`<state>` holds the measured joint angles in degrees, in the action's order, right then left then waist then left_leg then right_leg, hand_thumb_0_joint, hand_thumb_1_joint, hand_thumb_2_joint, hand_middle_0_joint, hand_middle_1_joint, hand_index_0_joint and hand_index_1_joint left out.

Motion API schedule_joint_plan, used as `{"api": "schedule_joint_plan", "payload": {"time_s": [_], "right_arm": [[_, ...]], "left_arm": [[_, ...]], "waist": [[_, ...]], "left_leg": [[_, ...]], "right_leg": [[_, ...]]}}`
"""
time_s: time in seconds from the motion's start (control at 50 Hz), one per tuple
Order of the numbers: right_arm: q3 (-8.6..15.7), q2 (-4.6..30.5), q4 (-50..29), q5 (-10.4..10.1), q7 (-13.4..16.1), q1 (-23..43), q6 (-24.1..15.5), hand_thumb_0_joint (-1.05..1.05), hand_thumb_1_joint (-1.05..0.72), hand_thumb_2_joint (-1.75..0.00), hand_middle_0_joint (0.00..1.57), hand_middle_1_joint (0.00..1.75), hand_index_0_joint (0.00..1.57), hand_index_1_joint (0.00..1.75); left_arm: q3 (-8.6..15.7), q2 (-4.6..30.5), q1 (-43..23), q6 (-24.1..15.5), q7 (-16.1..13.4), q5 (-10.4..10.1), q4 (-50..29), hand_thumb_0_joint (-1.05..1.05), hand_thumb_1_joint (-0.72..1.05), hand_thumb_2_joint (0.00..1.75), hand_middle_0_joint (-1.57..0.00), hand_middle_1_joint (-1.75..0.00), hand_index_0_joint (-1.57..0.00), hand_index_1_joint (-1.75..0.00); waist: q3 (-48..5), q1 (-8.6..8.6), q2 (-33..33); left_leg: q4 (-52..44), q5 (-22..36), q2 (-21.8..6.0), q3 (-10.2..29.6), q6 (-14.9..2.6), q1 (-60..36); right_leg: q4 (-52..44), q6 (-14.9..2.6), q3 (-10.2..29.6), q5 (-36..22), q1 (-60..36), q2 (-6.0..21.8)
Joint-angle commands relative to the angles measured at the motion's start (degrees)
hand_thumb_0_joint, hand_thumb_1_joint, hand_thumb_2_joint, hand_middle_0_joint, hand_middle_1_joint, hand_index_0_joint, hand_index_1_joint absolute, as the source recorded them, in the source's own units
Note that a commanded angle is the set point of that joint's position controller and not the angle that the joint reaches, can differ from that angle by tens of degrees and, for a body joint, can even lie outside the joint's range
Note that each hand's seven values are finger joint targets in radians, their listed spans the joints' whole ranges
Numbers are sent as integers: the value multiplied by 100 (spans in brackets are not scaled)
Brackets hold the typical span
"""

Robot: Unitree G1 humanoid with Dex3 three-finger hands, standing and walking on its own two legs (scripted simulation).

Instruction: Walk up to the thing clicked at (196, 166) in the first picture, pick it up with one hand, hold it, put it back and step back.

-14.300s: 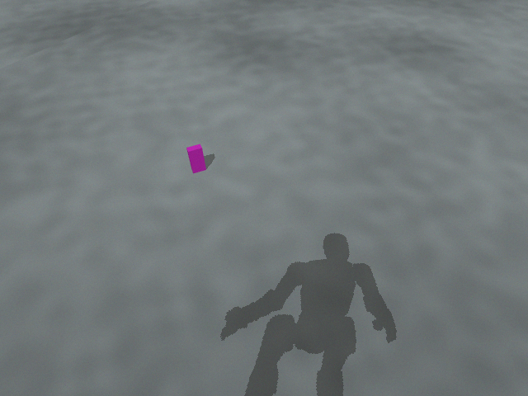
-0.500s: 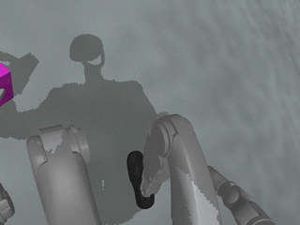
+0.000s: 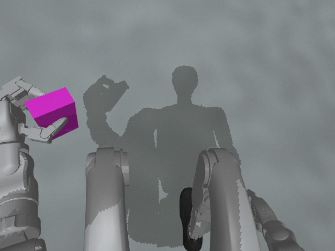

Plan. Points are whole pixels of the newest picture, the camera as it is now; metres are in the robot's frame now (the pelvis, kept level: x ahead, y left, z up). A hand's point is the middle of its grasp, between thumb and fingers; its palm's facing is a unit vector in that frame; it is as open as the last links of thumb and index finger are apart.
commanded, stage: hold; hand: left
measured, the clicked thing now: (56, 117) +0.38 +0.28 -0.07
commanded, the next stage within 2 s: none
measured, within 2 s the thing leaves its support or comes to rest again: neither
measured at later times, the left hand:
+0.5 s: hand out of the picture +0.36 +0.25 +0.21, palm faces +0.33 -0.94 -0.04, open 8.4 cm
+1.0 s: hand out of the picture +0.36 +0.25 +0.34, palm faces +0.33 -0.95 -0.03, open 8.3 cm
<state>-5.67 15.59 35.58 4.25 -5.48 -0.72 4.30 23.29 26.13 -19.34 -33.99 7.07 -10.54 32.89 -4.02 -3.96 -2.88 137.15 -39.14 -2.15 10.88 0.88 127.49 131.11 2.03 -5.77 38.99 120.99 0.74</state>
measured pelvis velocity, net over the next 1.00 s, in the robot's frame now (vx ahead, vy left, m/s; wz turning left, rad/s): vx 0.06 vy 0.01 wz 0.14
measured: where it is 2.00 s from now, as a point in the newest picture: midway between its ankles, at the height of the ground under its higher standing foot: (153, 234)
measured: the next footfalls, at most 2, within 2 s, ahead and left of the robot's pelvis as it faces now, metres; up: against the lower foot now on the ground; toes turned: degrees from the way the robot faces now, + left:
none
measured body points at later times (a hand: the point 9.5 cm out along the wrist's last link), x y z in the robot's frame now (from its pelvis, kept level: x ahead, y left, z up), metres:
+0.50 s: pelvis +0.02 +0.00 +0.18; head +0.18 +0.04 +0.60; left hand +0.33 +0.30 +0.21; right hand +0.24 -0.23 +0.07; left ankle +0.08 +0.13 -0.31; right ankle +0.11 -0.13 -0.31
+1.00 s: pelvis +0.06 +0.01 +0.31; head +0.15 +0.04 +0.75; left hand +0.34 +0.29 +0.35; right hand +0.25 -0.21 +0.21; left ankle +0.08 +0.13 -0.31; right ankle +0.11 -0.13 -0.31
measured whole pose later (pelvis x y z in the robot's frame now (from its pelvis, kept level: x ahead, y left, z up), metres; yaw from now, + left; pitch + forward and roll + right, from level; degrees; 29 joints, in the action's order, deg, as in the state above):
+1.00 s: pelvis +0.06 +0.01 +0.31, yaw +8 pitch +19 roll -3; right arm 0.3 11.8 34.4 -0.8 1.5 -11.0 -2.0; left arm 10.6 12.0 -2.7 -19.0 -0.5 -8.6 14.1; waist -8.2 -1.8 0.8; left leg 76.0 -32.0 -3.2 2.6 0.6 63.1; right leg 72.7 1.6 -3.5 31.8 59.5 2.1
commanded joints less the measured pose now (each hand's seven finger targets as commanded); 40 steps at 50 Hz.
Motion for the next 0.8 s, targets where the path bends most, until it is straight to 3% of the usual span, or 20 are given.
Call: {"api": "schedule_joint_plan", "payload": {"time_s": [0.0, 0.04, 0.06, 0.1, 0.12, 0.14, 0.28, 0.4, 0.46, 0.54, 0.58, 0.62, 0.64, 0.66, 0.68, 0.7, 0.72, 0.74, 0.76, 0.78], "right_arm": [[801, 1317, -475, -204, 251, -561, -180, 0, -91, -90, 20, 30, 20, 30], [871, 1256, -562, -292, 307, -530, -217, 0, -91, -90, 20, 30, 20, 30], [902, 1219, -583, -330, 345, -580, -236, 0, -92, -90, 20, 30, 20, 30], [929, 1154, -728, -409, 403, -510, -287, 0, -92, -90, 20, 30, 20, 30], [967, 1143, -783, -437, 429, -541, -325, 0, -92, -90, 20, 30, 20, 30], [978, 1142, -772, -469, 470, -563, -350, 0, -92, -90, 20, 30, 20, 30], [1011, 894, -1031, -614, 665, -577, -462, 0, -92, -90, 20, 30, 20, 30], [1037, 774, -1018, -642, 772, -661, -581, 0, -91, -90, 20, 30, 20, 30], [1030, 692, -968, -655, 814, -716, -648, 0, -91, -90, 20, 30, 20, 30], [1013, 640, -941, -627, 833, -802, -727, 0, -90, -90, 20, 30, 20, 30], [981, 611, -935, -611, 821, -851, -768, 0, -90, -90, 20, 30, 20, 30], [981, 571, -890, -595, 827, -877, -795, 0, -90, -90, 20, 30, 20, 30], [965, 579, -883, -591, 818, -894, -807, 0, -90, -90, 20, 30, 20, 30], [967, 571, -895, -574, 803, -899, -834, 0, -90, -90, 20, 30, 20, 30], [981, 587, -862, -569, 802, -943, -837, 0, -90, -90, 20, 30, 20, 30], [972, 581, -882, -562, 798, -937, -835, 0, -90, -90, 20, 30, 20, 30], [955, 580, -896, -551, 787, -960, -847, 0, -90, -90, 20, 30, 20, 30], [978, 577, -864, -551, 792, -997, -850, 0, -91, -90, 20, 30, 20, 30], [947, 563, -856, -551, 790, -973, -839, 0, -91, -90, 20, 30, 20, 30], [943, 558, -857, -540, 777, -1022, -868, 0, -91, -90, 20, 30, 20, 30]], "left_arm": [[130, 920, -1265, -50, 33, -209, -2055, 0, 6, 120, -132, -148, -135, -146], [-17, 581, -779, 191, 81, -253, -1816, 0, 7, 119, -130, -146, -133, -145], [177, 793, -959, 233, 52, -300, -2311, 0, 4, 119, -131, -146, -134, -145], [-148, 334, -611, 468, 67, -350, -2204, 0, 5, 119, -131, -147, -135, -145], [-141, 262, -582, 548, 48, -384, -2400, 0, 5, 119, -130, -147, -134, -145], [0, 438, -682, 624, 2, -378, -2525, 0, 6, 119, -131, -147, -135, -146], [-5, 263, -127, 1080, -412, -290, -3327, 0, 10, 128, -141, -156, -144, -155], [-540, -257, 418, 1323, -654, -136, -3596, 0, 17, 134, -148, -161, -151, -161], [-674, -435, 563, 1363, -718, -115, -3593, 0, 20, 136, -151, -163, -154, -162], [-609, -373, 620, 1282, -776, -43, -3619, 0, 22, 135, -151, -162, -154, -161], [-782, -578, 733, 1256, -784, -29, -3419, 0, 25, 133, -150, -160, -153, -159], [-682, -427, 567, 1203, -829, 23, -3469, 0, 25, 134, -149, -158, -151, -158], [-854, -677, 835, 1209, -799, 27, -3082, 0, 26, 133, -149, -159, -152, -158], [-923, -662, 625, 1152, -776, 34, -3354, 0, 26, 132, -149, -158, -152, -157], [-744, -453, 574, 1114, -783, 39, -3510, 0, 25, 132, -149, -157, -151, -156], [-870, -605, 866, 1154, -775, 81, -3092, 0, 25, 131, -148, -157, -151, -156], [-982, -639, 647, 1120, -757, 83, -3357, 0, 26, 130, -148, -156, -151, -155], [-814, -437, 540, 1099, -777, 96, -3603, 0, 25, 130, -148, -155, -150, -154], [-1029, -723, 850, 1164, -754, 112, -2994, 0, 26, 130, -147, -155, -149, -154], [-1109, -788, 592, 1124, -741, 90, -3259, 0, 27, 130, -147, -155, -149, -154]], "waist": [[-3881, 7, 1484], [-3841, 19, 1134], [-3951, 121, 1023], [-3872, 74, 834], [-3963, 81, 805], [-3997, 153, 754], [-4016, 281, 672], [-3571, 168, 770], [-3246, 128, 746], [-3144, 207, 753], [-2909, 136, 651], [-2830, 177, 700], [-2664, 118, 623], [-2739, 132, 701], [-2816, 238, 786], [-2721, 175, 746], [-2723, 197, 816], [-2807, 277, 887], [-2574, 162, 751], [-2616, 135, 799]], "left_leg": [[-2295, 237, 50, -565, -179, -3018], [-2469, 298, 58, -633, -214, -2978], [-2531, 322, 54, -673, -232, -2991], [-2742, 289, 58, -711, -256, -3113], [-2841, 348, 55, -728, -258, -3234], [-2954, 379, 42, -735, -262, -3387], [-3937, 539, 50, -759, -254, -4311], [-4825, 791, 52, -730, -210, -5280], [-5230, 878, 51, -716, -193, -5662], [-5630, 1278, 52, -723, -182, -6239], [-5918, 1277, 54, -679, -180, -6446], [-6058, 1303, 73, -749, -181, -6614], [-6191, 1355, 58, -703, -174, -6696], [-6238, 1449, 62, -713, -167, -6818], [-6347, 1531, 60, -710, -151, -7046], [-6463, 1578, 58, -703, -145, -7158], [-6584, 1598, 51, -689, -131, -7332], [-6655, 1689, 63, -729, -125, -7495], [-6736, 1686, 45, -709, -123, -7535], [-6808, 1761, 42, -693, -117, -7611]], "right_leg": [[-1769, -425, -78, -677, -1800, -235], [-2017, -389, 20, -683, -2110, -201], [-2217, -369, 120, -647, -2349, -184], [-2515, -353, 181, -585, -2511, -166], [-2675, -337, 228, -651, -2721, -151], [-2800, -337, 261, -655, -2807, -149], [-3743, -313, 390, -706, -3890, -123], [-4460, -312, 370, -971, -4470, -118], [-4851, -299, 351, -1055, -4757, -116], [-5196, -299, 345, -1394, -5244, -109], [-5422, -290, 319, -1430, -5469, -97], [-5639, -287, 355, -1455, -5705, -86], [-5690, -289, 325, -1526, -5748, -89], [-5750, -291, 322, -1615, -5844, -84], [-5819, -302, 331, -1664, -5955, -74], [-5929, -292, 312, -1710, -6062, -75], [-5998, -304, 303, -1742, -6127, -72], [-6102, -308, 321, -1808, -6266, -69], [-6181, -294, 312, -1832, -6274, -65], [-6246, -302, 295, -1899, -6351, -78]]}}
